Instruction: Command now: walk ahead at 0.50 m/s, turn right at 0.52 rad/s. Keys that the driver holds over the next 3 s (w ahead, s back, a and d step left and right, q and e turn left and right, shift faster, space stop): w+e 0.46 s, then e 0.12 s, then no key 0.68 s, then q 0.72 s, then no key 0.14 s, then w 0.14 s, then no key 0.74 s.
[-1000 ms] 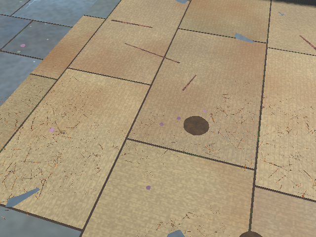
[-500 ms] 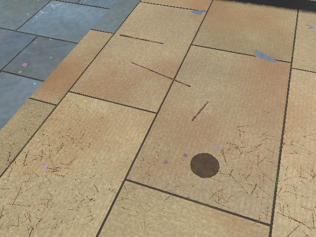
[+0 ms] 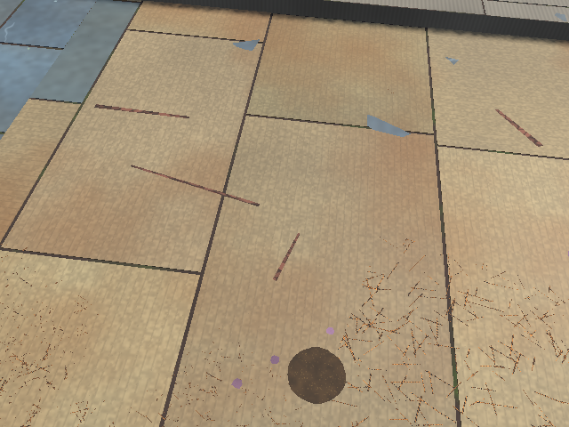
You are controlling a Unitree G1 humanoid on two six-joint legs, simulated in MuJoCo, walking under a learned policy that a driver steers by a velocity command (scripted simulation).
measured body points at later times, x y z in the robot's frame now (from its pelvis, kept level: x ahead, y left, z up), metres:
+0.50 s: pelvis +0.24 -0.09 -0.01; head +0.28 -0.11 +0.44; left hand +0.45 +0.13 -0.11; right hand +0.26 -0.39 -0.14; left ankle +0.19 +0.10 -0.64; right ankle +0.28 -0.17 -0.74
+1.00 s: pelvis +0.42 -0.12 -0.01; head +0.45 -0.12 +0.44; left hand +0.65 +0.07 -0.13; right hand +0.46 -0.41 -0.11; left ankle +0.55 -0.07 -0.74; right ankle +0.31 -0.21 -0.70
